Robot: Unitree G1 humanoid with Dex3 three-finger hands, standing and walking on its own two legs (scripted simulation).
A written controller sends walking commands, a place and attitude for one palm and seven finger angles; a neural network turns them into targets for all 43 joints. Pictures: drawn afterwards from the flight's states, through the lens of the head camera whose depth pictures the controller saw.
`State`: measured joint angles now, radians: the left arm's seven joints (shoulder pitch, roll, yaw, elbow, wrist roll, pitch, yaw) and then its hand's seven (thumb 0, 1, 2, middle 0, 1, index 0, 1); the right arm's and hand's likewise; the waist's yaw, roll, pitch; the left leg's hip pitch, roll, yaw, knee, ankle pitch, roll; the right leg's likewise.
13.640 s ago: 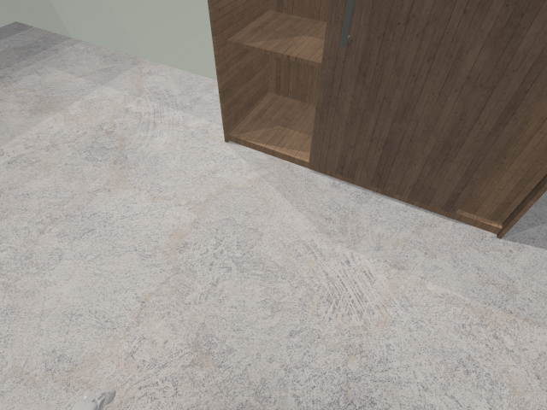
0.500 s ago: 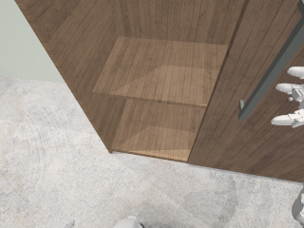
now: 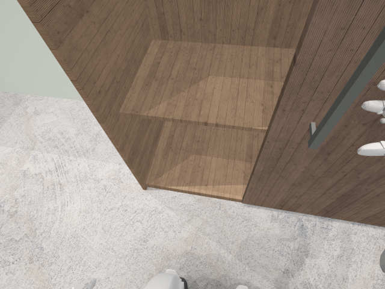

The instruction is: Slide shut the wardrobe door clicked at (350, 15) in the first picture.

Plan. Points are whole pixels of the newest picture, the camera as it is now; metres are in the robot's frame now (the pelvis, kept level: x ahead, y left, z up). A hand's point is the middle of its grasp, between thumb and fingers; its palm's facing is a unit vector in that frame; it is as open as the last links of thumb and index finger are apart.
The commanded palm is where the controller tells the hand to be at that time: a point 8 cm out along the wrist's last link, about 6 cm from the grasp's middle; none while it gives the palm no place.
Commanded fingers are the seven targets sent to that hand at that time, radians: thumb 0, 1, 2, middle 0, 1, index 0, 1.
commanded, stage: move the hooked fingers beside the handle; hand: right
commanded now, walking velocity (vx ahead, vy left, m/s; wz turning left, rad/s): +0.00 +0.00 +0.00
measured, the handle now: (344, 88) +0.49 -0.21 +0.14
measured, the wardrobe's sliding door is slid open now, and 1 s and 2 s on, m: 0.51 0.51 0.51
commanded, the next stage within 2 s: feel for the door with the fingertips in 0.38 s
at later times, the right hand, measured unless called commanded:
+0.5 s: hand (373, 122) +0.44 -0.27 +0.10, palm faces +0.05 +1.00 -0.01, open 13.9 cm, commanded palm +0.42 -0.31 +0.10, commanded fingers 0.00 0.50 -0.30 0.30 1.20 0.30 1.20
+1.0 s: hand (351, 119) +0.44 -0.23 +0.10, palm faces +0.07 +1.00 -0.03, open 13.9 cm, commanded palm +0.42 -0.27 +0.10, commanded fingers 0.00 0.50 -0.30 0.30 1.20 0.30 1.20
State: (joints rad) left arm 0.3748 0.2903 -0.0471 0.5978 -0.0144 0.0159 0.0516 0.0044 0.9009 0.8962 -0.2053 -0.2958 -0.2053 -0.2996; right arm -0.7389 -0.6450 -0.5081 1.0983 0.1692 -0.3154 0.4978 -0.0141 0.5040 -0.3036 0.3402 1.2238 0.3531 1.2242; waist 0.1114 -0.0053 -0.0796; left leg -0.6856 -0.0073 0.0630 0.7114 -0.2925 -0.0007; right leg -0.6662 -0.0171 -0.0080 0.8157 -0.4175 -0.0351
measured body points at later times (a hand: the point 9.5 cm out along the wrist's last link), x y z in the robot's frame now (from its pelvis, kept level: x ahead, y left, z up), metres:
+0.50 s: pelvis +0.01 +0.00 +0.00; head +0.09 -0.02 +0.44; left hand +0.06 +0.27 -0.10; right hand +0.43 -0.32 +0.10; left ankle +0.02 +0.13 -0.71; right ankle -0.02 -0.09 -0.71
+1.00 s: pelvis +0.00 +0.01 +0.00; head +0.08 +0.00 +0.45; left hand +0.07 +0.27 -0.11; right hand +0.44 -0.28 +0.11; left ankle +0.02 +0.13 -0.71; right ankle -0.02 -0.09 -0.71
